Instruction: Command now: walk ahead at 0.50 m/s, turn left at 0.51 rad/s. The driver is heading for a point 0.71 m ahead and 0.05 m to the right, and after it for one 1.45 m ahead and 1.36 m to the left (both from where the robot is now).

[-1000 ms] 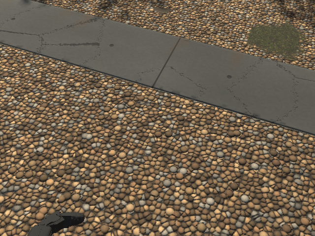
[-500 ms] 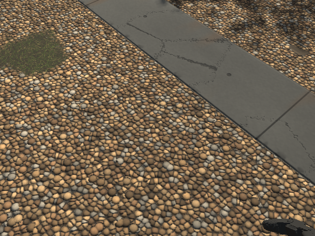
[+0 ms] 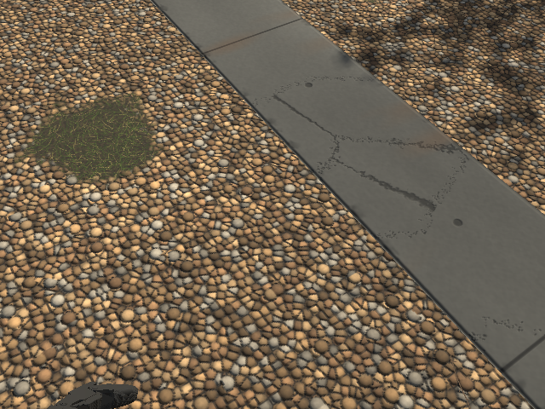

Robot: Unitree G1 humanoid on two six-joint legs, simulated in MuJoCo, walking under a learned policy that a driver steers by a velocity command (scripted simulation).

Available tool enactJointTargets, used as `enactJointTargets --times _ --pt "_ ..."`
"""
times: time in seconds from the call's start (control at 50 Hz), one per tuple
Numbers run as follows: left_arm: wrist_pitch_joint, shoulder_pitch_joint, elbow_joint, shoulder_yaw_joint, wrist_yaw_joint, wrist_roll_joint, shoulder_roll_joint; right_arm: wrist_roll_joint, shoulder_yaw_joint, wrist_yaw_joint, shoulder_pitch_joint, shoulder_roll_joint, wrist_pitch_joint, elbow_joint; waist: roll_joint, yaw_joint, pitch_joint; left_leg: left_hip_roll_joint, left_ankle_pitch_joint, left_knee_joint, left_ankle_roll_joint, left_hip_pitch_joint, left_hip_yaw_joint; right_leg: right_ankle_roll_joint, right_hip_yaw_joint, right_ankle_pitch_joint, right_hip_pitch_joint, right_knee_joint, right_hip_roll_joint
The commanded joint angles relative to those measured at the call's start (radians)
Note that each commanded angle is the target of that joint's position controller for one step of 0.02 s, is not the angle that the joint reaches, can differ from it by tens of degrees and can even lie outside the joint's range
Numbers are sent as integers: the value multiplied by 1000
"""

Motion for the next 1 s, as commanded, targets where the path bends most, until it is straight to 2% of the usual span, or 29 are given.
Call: enactJointTargets --times 0.02,0.04,0.06,0.08,0.1,0.12,0.14,0.18,0.22,0.26,0.32,0.38,0.44,0.5,0.52,0.54,0.56,0.58,0.6,0.62,0.64,0.68,0.72,0.76,0.84,0.88,0.94,0.96,1.0 --pt "-30 79 -42 41 16 -3 132 -3 -41 -7 -55 -181 -17 -61 114 105 -26 256 744 112 54 -92 -161 -46 -31 -70 263 -81 62" --pt "-41 208 -4 53 28 2 152 3 -36 -1 -62 -171 -22 -53 65 171 -92 198 782 289 30 -120 -106 -72 -36 -47 436 -144 57" --pt "-52 358 10 67 43 21 209 9 -18 7 -49 -112 -30 -69 -17 227 -221 140 572 554 6 -231 -45 -120 147 -216 653 -174 -122" --pt "-45 392 16 91 46 35 315 33 -3 7 80 -29 -29 -88 -275 161 -331 -36 -97 847 -38 -524 64 -249 647 -298 872 -287 -381" --pt "-34 338 20 83 35 7 243 -6 -5 -1 74 -97 -22 -56 -167 133 -253 28 -135 945 -27 -628 42 -264 778 -406 779 -348 -376" --pt "-33 260 10 65 30 -2 162 -13 -9 4 1 -106 -17 -53 -51 118 -113 71 -46 948 -29 -632 46 -253 620 -406 638 -361 -337" --pt "-37 223 16 53 24 -1 113 -16 -3 12 -66 -98 -16 -62 10 116 -50 101 8 902 -32 -615 60 -234 479 -302 546 -372 -283" --pt "-49 225 49 44 25 -3 94 -24 1 27 -98 -80 -3 -70 -57 93 -15 135 28 825 -43 -571 78 -200 298 -99 460 -397 -201" --pt "-69 265 80 46 16 -12 101 -28 7 35 -96 -67 8 -64 -73 86 -30 129 35 797 -52 -557 93 -210 229 76 458 -402 -186" --pt "-81 291 103 49 12 -20 112 -32 12 40 -144 -59 11 -77 -69 84 -21 142 72 751 -62 -609 110 -226 180 132 475 -428 -186" --pt "-77 316 131 47 10 -23 105 -34 31 50 -280 -38 8 -117 -61 103 13 191 179 593 -84 -656 174 -225 104 137 475 -472 -161" --pt "-73 354 159 49 7 -26 115 -24 53 58 -401 -7 1 -146 -66 135 25 196 274 396 -91 -579 234 -204 35 182 455 -471 -130" --pt "-67 401 187 54 8 -23 141 -19 53 52 -455 -23 -2 -158 -63 150 28 180 273 300 -75 -520 261 -194 39 231 495 -441 -164" --pt "-56 403 206 57 15 -20 157 -24 45 40 -429 -44 -8 -153 -59 124 23 151 199 228 -35 -438 273 -179 41 361 553 -354 -194" --pt "-51 396 212 56 17 -23 159 -30 38 34 -349 -51 -14 -125 -41 82 -13 125 199 169 -17 -327 284 -164 13 468 555 -247 -174" --pt "-48 406 216 49 18 -24 139 -42 23 24 -208 -80 -25 -72 1 29 -95 120 197 134 10 -135 270 -144 -29 484 504 -67 -128" --pt "-51 382 177 35 18 -26 102 -61 1 11 -25 -153 -31 -43 104 -48 -223 334 79 102 67 98 36 -119 -72 217 337 215 -81" --pt "-50 474 145 18 16 -41 14 -51 -23 2 4 -248 -21 -33 332 4 -299 577 16 -22 183 279 -415 -86 -110 -426 15 528 91" --pt "-36 411 165 46 28 -14 127 -12 -16 3 -38 -187 -12 -37 166 -2 -214 548 -3 -44 172 198 -410 -101 10 -427 -75 606 50" --pt "-39 356 153 47 21 -20 115 -9 0 4 -119 -128 -15 -44 125 33 -98 502 60 -57 145 87 -253 -110 34 -340 -86 592 11" --pt "-40 337 156 41 16 -27 90 -12 12 8 -164 -81 -24 -42 101 58 -47 455 159 -94 114 -13 -142 -107 35 -280 -47 541 -18" --pt "-17 359 181 41 5 -9 72 -10 24 2 -198 -39 -40 -31 126 102 -12 388 244 -148 60 -121 2 -86 32 -230 32 483 -41" --pt "1 353 185 43 -6 -5 58 -7 21 1 -174 -45 -59 -12 114 115 -11 382 334 -177 59 -137 68 -73 28 -185 38 485 -35" --pt "10 294 170 45 -13 -5 49 -2 15 -1 -153 -59 -68 7 97 116 14 379 358 -207 57 -129 131 -62 28 -117 -25 464 -45" --pt "12 163 128 43 -19 -5 37 -3 15 -4 -110 -52 -68 39 83 96 52 361 428 -218 49 -90 239 -47 9 10 -120 349 -47" --pt "9 97 106 34 -24 -4 23 -2 16 -6 -100 -52 -67 51 87 84 64 348 475 -210 38 -81 295 -49 -28 72 -101 241 -40" --pt "6 -4 65 22 -33 0 12 -4 14 -14 -49 -63 -63 80 88 52 83 366 563 -188 29 -21 346 -73 -94 94 -80 107 -27" --pt "2 -25 56 17 -32 4 3 -5 19 -16 -21 -53 -59 100 75 45 98 367 659 -161 28 -11 356 -85 -106 76 -55 54 -13" --pt "-8 -2 64 11 -21 10 -10 -8 24 -18 13 -56 -50 137 92 58 88 372 940 -78 26 26 360 -113 -137 19 31 -13 39"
